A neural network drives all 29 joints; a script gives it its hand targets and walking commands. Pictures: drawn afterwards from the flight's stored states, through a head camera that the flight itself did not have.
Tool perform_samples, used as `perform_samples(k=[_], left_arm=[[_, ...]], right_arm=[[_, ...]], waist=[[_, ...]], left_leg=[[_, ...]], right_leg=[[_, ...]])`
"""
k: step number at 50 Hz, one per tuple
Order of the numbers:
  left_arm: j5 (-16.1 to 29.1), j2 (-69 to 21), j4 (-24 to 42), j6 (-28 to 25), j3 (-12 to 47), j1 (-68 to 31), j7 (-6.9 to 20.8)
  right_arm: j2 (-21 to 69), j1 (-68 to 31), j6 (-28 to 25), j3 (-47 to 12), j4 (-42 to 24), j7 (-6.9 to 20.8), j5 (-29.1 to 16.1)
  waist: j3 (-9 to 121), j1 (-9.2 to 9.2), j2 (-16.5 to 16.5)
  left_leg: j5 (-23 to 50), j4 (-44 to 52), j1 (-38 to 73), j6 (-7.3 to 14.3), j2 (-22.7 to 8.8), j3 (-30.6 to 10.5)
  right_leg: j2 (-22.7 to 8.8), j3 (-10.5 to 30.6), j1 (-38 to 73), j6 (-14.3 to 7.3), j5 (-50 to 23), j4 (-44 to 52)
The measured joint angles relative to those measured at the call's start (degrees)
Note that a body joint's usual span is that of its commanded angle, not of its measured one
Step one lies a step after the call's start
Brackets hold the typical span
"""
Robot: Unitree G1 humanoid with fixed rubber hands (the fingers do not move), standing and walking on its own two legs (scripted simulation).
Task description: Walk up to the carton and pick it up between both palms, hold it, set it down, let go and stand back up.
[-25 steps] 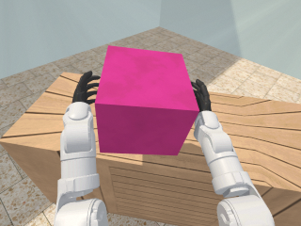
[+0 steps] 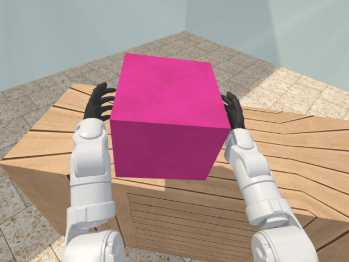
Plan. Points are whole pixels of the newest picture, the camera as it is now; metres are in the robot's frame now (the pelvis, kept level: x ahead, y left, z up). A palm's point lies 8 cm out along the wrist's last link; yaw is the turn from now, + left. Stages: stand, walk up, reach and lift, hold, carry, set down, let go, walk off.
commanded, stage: hold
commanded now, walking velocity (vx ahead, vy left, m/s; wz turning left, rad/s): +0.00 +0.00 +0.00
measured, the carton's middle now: (165, 117) +0.41 +0.00 +0.14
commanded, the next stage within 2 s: none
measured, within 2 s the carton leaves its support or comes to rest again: neither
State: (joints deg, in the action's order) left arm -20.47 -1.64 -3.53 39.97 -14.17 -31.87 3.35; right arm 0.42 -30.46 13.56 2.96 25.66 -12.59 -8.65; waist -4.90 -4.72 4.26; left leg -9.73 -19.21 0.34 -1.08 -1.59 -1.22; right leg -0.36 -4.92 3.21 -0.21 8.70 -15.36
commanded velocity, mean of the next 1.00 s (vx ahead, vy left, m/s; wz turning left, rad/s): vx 0.00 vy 0.00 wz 0.00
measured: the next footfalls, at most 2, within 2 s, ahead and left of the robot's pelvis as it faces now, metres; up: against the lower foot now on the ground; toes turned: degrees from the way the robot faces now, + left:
none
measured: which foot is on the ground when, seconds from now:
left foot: down 0.00-1.00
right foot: down 0.00-1.00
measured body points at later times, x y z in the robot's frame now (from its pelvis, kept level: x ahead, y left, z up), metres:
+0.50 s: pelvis +0.00 +0.00 +0.00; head -0.03 +0.03 +0.45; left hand +0.37 +0.15 +0.18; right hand +0.36 -0.16 +0.15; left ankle +0.02 +0.13 -0.75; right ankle +0.01 -0.11 -0.75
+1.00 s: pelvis +0.00 +0.00 +0.00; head -0.04 +0.03 +0.45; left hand +0.37 +0.16 +0.18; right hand +0.36 -0.15 +0.16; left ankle +0.02 +0.13 -0.75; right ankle +0.01 -0.11 -0.75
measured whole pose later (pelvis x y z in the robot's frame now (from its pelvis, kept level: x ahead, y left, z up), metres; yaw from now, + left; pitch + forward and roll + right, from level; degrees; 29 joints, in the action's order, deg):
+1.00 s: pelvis +0.00 +0.00 +0.00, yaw +0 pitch -10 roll -1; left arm -20.5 -1.6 -3.2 40.1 -14.1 -31.8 3.4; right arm 0.5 -30.4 13.5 2.9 25.6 -12.6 -8.7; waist -5.0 -4.8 4.4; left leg -9.7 -19.1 0.5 -1.1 -1.6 -1.2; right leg -0.3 -5.0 3.5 -0.2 8.8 -15.3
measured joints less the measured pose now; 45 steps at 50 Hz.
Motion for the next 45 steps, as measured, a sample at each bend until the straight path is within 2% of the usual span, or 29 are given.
perform_samples(k=[45], left_arm=[[0.07, 0.12, 0.09, 0.02, 0.05, -0.03, 0.01]], right_arm=[[0.13, -0.03, -0.08, 0.11, -0.04, 0.01, 0.15]], waist=[[-0.02, 0.03, 0.05]], left_leg=[[0.09, 0.08, 0.05, -0.01, 0.0, 0.01]], right_leg=[[0.02, -0.08, 0.12, -0.06, 0.08, -0.01]])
